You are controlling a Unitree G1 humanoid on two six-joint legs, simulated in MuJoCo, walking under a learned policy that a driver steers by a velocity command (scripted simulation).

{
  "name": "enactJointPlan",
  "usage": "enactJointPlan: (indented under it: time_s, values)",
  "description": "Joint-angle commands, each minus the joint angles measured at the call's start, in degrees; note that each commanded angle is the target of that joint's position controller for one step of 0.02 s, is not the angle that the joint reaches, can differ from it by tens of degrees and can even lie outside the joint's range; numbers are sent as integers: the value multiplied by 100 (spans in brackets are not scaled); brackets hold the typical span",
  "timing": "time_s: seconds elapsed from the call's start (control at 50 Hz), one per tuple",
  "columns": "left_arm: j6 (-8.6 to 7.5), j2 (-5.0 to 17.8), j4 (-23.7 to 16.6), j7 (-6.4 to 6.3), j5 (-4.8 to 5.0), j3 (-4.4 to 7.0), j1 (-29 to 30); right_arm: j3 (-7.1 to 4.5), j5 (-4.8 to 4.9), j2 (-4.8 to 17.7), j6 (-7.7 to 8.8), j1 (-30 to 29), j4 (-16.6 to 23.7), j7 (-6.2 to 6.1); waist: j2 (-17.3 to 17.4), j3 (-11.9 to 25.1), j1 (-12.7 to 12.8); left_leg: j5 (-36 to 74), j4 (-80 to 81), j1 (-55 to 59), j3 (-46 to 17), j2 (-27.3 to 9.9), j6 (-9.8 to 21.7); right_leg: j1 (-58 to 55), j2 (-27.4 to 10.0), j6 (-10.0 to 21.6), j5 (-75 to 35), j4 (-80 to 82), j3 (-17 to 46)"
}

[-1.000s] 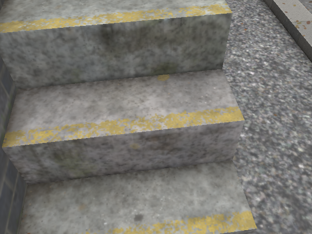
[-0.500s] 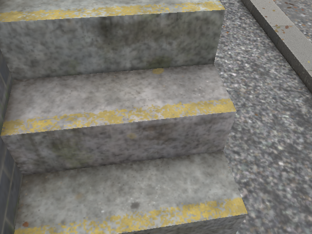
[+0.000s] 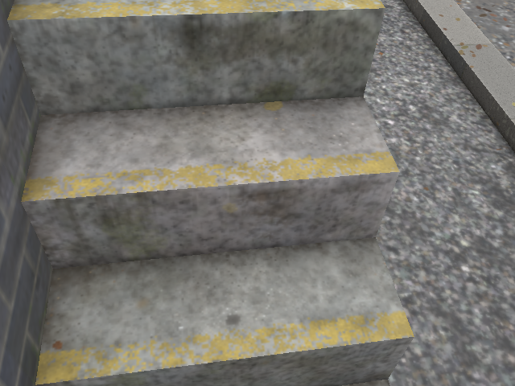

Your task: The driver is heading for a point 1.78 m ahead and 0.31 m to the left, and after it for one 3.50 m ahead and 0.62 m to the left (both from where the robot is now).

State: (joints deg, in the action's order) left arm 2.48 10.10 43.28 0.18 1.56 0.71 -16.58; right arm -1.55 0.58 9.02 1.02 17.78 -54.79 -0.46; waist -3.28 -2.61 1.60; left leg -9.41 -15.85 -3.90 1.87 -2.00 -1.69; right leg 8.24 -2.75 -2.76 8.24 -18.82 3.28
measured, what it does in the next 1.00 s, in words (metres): stands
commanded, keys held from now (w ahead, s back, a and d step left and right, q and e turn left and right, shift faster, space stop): no key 0.72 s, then w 0.28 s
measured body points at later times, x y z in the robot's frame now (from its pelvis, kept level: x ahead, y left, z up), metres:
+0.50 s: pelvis +0.01 -0.01 +0.00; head +0.01 +0.01 +0.45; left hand +0.09 +0.22 -0.13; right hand +0.02 -0.25 -0.14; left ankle -0.01 +0.14 -0.75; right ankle +0.03 -0.15 -0.75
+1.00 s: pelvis +0.03 -0.02 +0.00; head +0.03 -0.01 +0.45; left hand +0.11 +0.21 -0.13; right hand +0.06 -0.26 -0.14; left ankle -0.01 +0.14 -0.75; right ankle +0.03 -0.15 -0.75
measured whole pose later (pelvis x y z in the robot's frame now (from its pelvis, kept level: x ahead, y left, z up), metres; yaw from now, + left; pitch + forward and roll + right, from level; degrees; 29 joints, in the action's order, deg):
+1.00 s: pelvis +0.03 -0.02 +0.00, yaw +0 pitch -2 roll +1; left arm -0.1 9.8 43.1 -0.8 1.8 -0.4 -17.5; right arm -1.7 1.5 10.9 3.0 19.0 -56.0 -0.7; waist -1.6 -0.8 1.1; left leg -12.8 -16.5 -1.9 1.0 -3.7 -1.2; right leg 6.9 -1.3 -0.9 12.3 -21.1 2.2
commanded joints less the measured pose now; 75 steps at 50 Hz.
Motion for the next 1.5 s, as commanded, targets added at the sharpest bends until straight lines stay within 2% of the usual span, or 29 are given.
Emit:
enactJointPlan:
  time_s: [0.02,0.12,0.14,0.18,0.28,0.36,0.38,0.46,0.72,0.76,0.8,0.84,0.86,0.92,0.94,0.96,1.02,1.1,1.12,1.14,1.16,1.18,1.2,1.26,1.3,1.34,1.42,1.5]
  values:
    - [-87,398,-355,-40,-15,77,-21,-134,35,627,52,351,130,-35,320,-225,-39,286,351,-39,-391,-539,550,437,-353,307,287,442,278]
    - [-82,379,-352,-37,-21,67,-51,-148,35,631,72,331,119,-28,256,-88,-6,520,306,31,-371,-547,542,362,-351,317,176,418,274]
    - [-111,319,-308,-23,-32,38,-110,-156,71,630,102,407,75,4,348,-59,-1,339,379,19,-359,-512,509,274,-393,334,240,500,282]
    - [-126,355,-280,-8,-25,41,-78,-158,74,623,120,394,54,30,230,-151,0,301,427,20,-370,-517,500,301,-383,347,220,528,266]
    - [-139,382,-254,4,-21,40,-66,-174,58,670,136,449,13,54,179,-134,8,488,441,74,-362,-526,495,242,-382,357,72,553,249]
    - [-149,395,-238,8,-17,41,-74,-178,50,695,141,503,-6,56,176,-109,10,614,439,106,-351,-534,477,202,-381,361,-31,566,238]
    - [-144,464,-302,-27,-18,57,-6,-227,44,844,151,517,4,40,179,-153,-32,571,416,68,-349,-536,442,203,-358,347,-126,509,242]
    - [-137,450,-328,-53,-21,47,-38,-222,45,781,165,538,-4,38,203,-84,-12,610,407,36,-339,-531,410,120,-366,347,-213,499,240]
    - [-149,491,-392,-9,-26,34,32,-232,35,879,167,567,19,56,209,-76,-17,651,417,62,-316,-560,385,83,-358,370,-278,518,242]
    - [-135,372,-319,-22,-14,4,-11,-190,32,754,166,618,-42,42,179,-80,-16,-188,550,-9,-289,-508,409,36,-299,399,361,653,222]
    - [-147,350,-352,-60,-6,-3,106,-177,26,795,146,389,9,1,299,-271,21,-754,614,-203,-364,-485,478,143,-216,421,722,642,172]
    - [-183,379,-357,-98,21,5,93,-192,65,880,152,323,50,-35,406,-296,8,-1061,619,-243,-433,-511,618,227,-91,433,1031,471,52]
    - [-203,350,-380,-89,-14,-11,93,-157,54,829,152,240,75,-32,441,-339,18,-1020,614,-229,-420,-502,679,309,-91,463,1008,449,37]
    - [-273,353,-444,-98,22,-10,79,-146,89,877,186,184,136,-36,468,-346,-5,-904,525,-141,-449,-534,832,427,9,491,1151,242,-55]
    - [-301,316,-425,-81,25,-24,19,-176,108,982,211,239,87,-46,501,-262,-20,-942,517,-107,-506,-577,844,371,23,504,1171,184,-39]
    - [-366,356,-410,-123,49,-23,8,-171,115,971,263,129,146,-63,523,-271,-51,-960,457,-126,-468,-541,829,362,-7,527,1180,250,56]
    - [-461,410,-508,-77,7,-30,139,-83,87,844,365,-59,215,12,340,-284,-23,-225,285,-153,-320,-477,874,202,-62,607,820,314,118]
    - [-476,519,-491,2,-40,3,-5,-28,62,969,361,78,222,29,100,42,-11,1024,91,118,-192,-491,854,-220,-64,601,-786,173,157]
    - [-497,585,-453,22,-30,40,-4,-15,47,995,361,66,263,39,155,149,9,983,56,68,-158,-455,895,-372,-74,640,-1082,126,117]
    - [-494,619,-455,34,-52,50,-12,0,46,1002,368,28,285,51,134,195,31,1097,-1,66,-121,-456,902,-458,-85,648,-1436,94,122]
    - [-460,546,-416,33,-105,43,-2,19,66,1033,372,69,266,53,146,80,63,1141,-73,-75,-97,-476,936,-547,-121,671,-1941,195,213]
    - [-440,616,-381,39,-114,66,-56,39,58,1024,377,117,274,56,63,188,68,1145,-172,-104,-64,-464,936,-726,-158,687,-2339,156,217]
    - [-433,597,-349,38,-135,68,-122,70,28,1048,351,70,331,47,89,402,93,1244,-232,31,-69,-476,905,-811,-131,674,-2462,122,155]
    - [-423,597,-358,68,-146,68,91,114,6,1061,318,-8,423,53,104,509,40,1448,-378,109,-6,-466,838,-832,-120,691,-2916,68,112]
    - [-385,551,-387,71,-188,43,216,128,13,1110,312,-2,426,61,199,524,24,1637,-424,170,5,-482,804,-827,-142,687,-3198,26,98]
    - [-335,672,-332,49,-196,91,108,174,9,1114,307,-147,480,81,242,642,99,1689,-625,-58,86,-440,813,-1135,-238,696,-3750,-28,144]
    - [-271,634,-367,47,-215,65,286,226,-21,1131,325,-199,491,106,149,638,25,1501,-666,-113,75,-435,754,-1109,-255,686,-3707,-53,106]
    - [-290,590,-431,33,-228,23,492,214,-33,1266,308,-208,477,95,222,572,-6,2037,-489,163,48,-496,746,-891,-235,623,-3490,-35,60]
Velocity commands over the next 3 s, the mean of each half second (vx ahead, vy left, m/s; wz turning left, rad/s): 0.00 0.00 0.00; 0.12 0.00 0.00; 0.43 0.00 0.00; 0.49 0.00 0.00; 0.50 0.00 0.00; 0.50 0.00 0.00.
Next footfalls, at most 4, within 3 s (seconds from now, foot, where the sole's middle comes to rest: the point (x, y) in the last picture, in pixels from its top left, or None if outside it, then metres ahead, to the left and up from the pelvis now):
none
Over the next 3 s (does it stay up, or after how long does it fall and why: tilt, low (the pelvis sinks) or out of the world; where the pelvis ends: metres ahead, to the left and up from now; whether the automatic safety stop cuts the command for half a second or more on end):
stays up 0.05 0.00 0.00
